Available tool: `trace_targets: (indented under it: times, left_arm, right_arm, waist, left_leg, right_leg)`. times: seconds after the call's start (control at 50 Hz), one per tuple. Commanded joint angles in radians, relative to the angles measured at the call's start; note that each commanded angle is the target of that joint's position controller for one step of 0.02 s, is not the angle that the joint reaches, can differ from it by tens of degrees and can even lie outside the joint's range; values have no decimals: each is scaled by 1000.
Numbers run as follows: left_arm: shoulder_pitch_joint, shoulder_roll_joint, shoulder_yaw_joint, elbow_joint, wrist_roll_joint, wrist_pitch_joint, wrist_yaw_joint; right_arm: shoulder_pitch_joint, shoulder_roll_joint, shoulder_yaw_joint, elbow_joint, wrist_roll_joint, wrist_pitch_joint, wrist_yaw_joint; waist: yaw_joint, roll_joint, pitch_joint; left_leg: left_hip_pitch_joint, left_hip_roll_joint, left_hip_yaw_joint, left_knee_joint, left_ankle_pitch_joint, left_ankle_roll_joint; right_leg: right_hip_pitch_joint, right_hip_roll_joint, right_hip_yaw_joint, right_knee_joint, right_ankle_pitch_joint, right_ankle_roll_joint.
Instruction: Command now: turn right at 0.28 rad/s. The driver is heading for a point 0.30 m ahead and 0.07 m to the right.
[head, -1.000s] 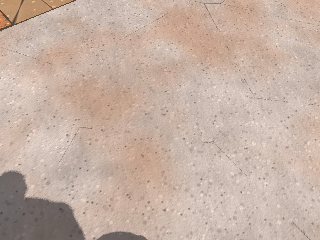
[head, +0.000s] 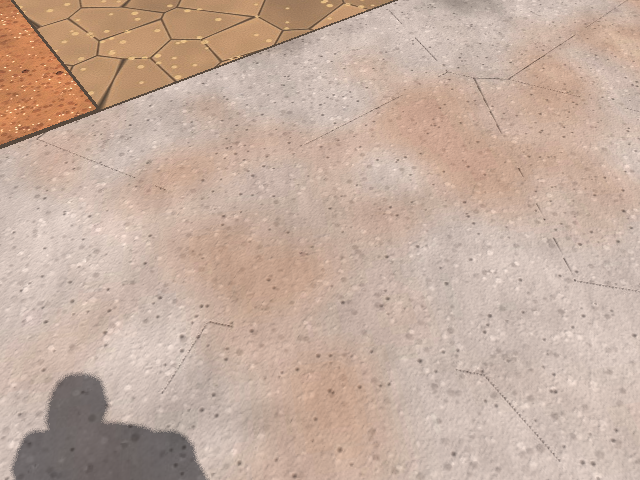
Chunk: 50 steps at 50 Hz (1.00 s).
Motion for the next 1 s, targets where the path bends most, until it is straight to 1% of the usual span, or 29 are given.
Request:
trace_targets:
  times: [0.02, 0.1, 0.14, 0.16, 0.18, 0.2, 0.22, 0.24, 0.26, 0.28, 0.32, 0.42, 0.46, 0.5, 0.52, 0.54, 0.56, 0.58, 0.62, 0.66, 0.74, 0.78, 0.86, 0.88, 0.9, 0.92, 0.94, 0.96, 1.0]
  left_arm:
    - [-23, 97, 25, -73, 5, -3, 4]
    - [17, 83, 37, -97, 27, 8, 2]
    - [33, 82, 42, -107, 27, 6, -2]
    - [38, 117, 53, -112, 21, 0, -2]
    - [91, 177, 72, -109, 18, -6, -1]
    - [142, 222, 81, -109, 25, -5, -6]
    - [111, 261, 93, -126, 15, -3, -4]
    - [56, 249, 100, -145, 11, 4, 4]
    - [0, 220, 97, -162, 13, 16, 9]
    - [-48, 190, 90, -180, 10, 23, 9]
    - [-38, 174, 91, -181, 10, 22, 4]
    - [-6, 225, 118, -181, 10, 13, -10]
    - [-64, 219, 121, -205, 10, 14, -20]
    - [-133, 200, 120, -229, 10, 20, -21]
    - [-162, 169, 113, -246, 14, 15, -16]
    - [-130, 74, 86, -255, 3, 2, -14]
    - [-142, 70, 78, -279, 3, -14, -19]
    - [-139, 118, 81, -283, 21, -28, -30]
    - [-91, 167, 93, -244, 29, -41, -53]
    - [-92, 154, 89, -230, 44, -41, -65]
    - [-209, 81, 55, -265, 38, -37, -62]
    - [-267, 51, 38, -279, 27, -36, -58]
    - [-216, 79, 39, -247, 9, -40, -34]
    - [-134, 88, 44, -214, 13, -48, -25]
    - [-46, 115, 51, -184, 26, -62, -15]
    - [82, 184, 63, -161, 44, -76, -5]
    - [125, 243, 76, -145, 32, -66, -4]
    - [118, 194, 69, -143, -14, -55, -11]
    - [-52, 93, 33, -166, -5, -51, -5]
  right_arm:
    - [81, -159, -49, -26, -4, 10, -20]
    - [21, -164, -67, -70, -12, 21, -31]
    - [-18, -168, -70, -93, -15, 18, -28]
    - [-2, -168, -75, -104, -14, 20, -24]
    - [-25, -156, -78, -131, -7, 27, -19]
    - [-54, -125, -71, -166, 3, 39, -12]
    - [-13, -99, -57, -162, -7, 42, -2]
    - [-22, -100, -54, -161, -8, 37, 10]
    - [-55, -116, -56, -176, -9, 23, 19]
    - [-82, -143, -61, -194, -18, 10, 27]
    - [-82, -149, -60, -202, -26, -2, 39]
    - [-109, -131, -49, -248, -14, -24, 44]
    - [-52, -128, -46, -244, -8, -29, 43]
    - [77, -114, -46, -207, -1, -33, 32]
    - [166, -138, -52, -181, -5, -38, 19]
    - [205, -192, -58, -176, -18, -47, 7]
    - [135, -281, -76, -199, -39, -50, 7]
    - [72, -263, -81, -202, -43, -52, 14]
    - [-7, -198, -68, -222, -14, -72, 34]
    - [46, -162, -59, -199, -9, -90, 39]
    - [151, -132, -50, -142, -9, -94, 45]
    - [192, -137, -48, -122, -11, -85, 45]
    - [218, -157, -48, -97, -10, -70, 40]
    - [197, -159, -47, -97, -1, -69, 38]
    - [188, -152, -43, -99, 9, -72, 37]
    - [188, -120, -30, -131, 16, -76, 34]
    - [333, -26, -11, -108, 44, -60, 29]
    - [312, -103, -34, -78, 27, -31, 18]
    - [166, -72, -31, -100, -14, -18, 27]
  waist:
    - [-29, 73, 23]
    - [-5, 131, 30]
    - [15, 92, 41]
    - [5, -5, 38]
    - [25, -170, 8]
    - [47, -288, -68]
    - [4, -161, -108]
    - [-10, -56, -104]
    - [-25, -35, -53]
    - [-33, -70, -36]
    - [-23, -118, -43]
    - [-8, -111, -50]
    - [-41, -129, -57]
    - [-119, -98, -42]
    - [-161, -32, -16]
    - [-148, 194, -42]
    - [-100, 221, 21]
    - [-47, 128, 88]
    - [-2, 85, 90]
    - [-17, 109, 64]
    - [-52, 128, 51]
    - [-79, 161, 30]
    - [-65, 183, -8]
    - [-20, 156, -36]
    - [23, 116, -85]
    - [55, 21, -201]
    - [11, -195, -336]
    - [30, -104, -335]
    - [-14, -61, -102]
  left_leg:
    - [-55, 190, -127, -53, 167, 92]
    - [-126, 321, -169, 3, 319, 170]
    - [-159, 313, -129, 77, 368, 149]
    - [-191, 231, -54, 168, 308, 98]
    - [-252, 63, 75, 405, 100, 20]
    - [-391, -85, 45, 646, -379, -13]
    - [-399, -34, -76, 753, -362, -9]
    - [-415, -4, -92, 764, -287, -5]
    - [-432, 31, -97, 700, -212, -2]
    - [-415, 49, -86, 623, -165, -7]
    - [-367, 31, -49, 537, -134, -32]
    - [-292, 6, -43, 329, -154, -50]
    - [-155, -10, -17, 212, -143, -33]
    - [74, -24, 36, -10, -3, -2]
    - [200, 9, 8, -99, -24, 16]
    - [259, 245, -287, -238, -278, 44]
    - [145, 435, -654, -367, -524, 130]
    - [25, 451, -681, -387, -575, 176]
    - [20, 324, -466, -364, -376, 140]
    - [46, 254, -309, -346, -133, 127]
    - [77, 217, -131, -241, 510, 133]
    - [58, 205, -82, -179, 694, 118]
    - [82, 219, -100, -52, 859, 93]
    - [78, 205, -94, 25, 860, 73]
    - [17, 181, -72, 124, 767, 44]
    - [-131, 152, -49, 284, 417, 13]
    - [-272, 32, 17, 536, -283, -8]
    - [-268, 35, -40, 619, -343, -11]
    - [-299, 76, -58, 604, -254, -15]
  right_leg:
    - [-77, -22, 52, 97, 62, -40]
    - [-112, -13, 8, 289, -149, -58]
    - [-73, -28, 14, 230, -126, -82]
    - [-31, -64, 102, 153, 109, -102]
    - [19, -186, 362, 4, 351, -171]
    - [142, -324, 666, -155, 450, -268]
    - [163, -321, 649, -169, 317, -287]
    - [135, -274, 581, -170, 21, -275]
    - [81, -224, 531, -215, -247, -242]
    - [59, -185, 494, -258, -371, -213]
    - [65, -140, 443, -288, -344, -207]
    - [57, -137, 468, -294, -388, -227]
    - [-38, -114, 438, -288, -409, -201]
    - [-196, -54, 385, -225, -462, -145]
    - [-327, 1, 334, -114, -495, -96]
    - [-427, 97, 185, 203, -462, -56]
    - [-540, 144, 116, 386, -327, -39]
    - [-516, 54, 170, 460, -227, -48]
    - [-476, 29, 142, 496, -116, -18]
    - [-446, 19, 87, 526, -56, 5]
    - [-373, -21, -46, 377, -35, 41]
    - [-267, -12, -96, 255, -36, 37]
    - [-76, 34, -112, 78, 7, -17]
    - [31, 45, -107, -25, 82, -35]
    - [197, -1, -66, -96, 222, -51]
    - [435, -204, 115, -41, 527, -82]
    - [599, -457, 360, 16, 929, -255]
    - [491, -443, 375, -31, 822, -301]
    - [247, -330, 251, -145, 553, -237]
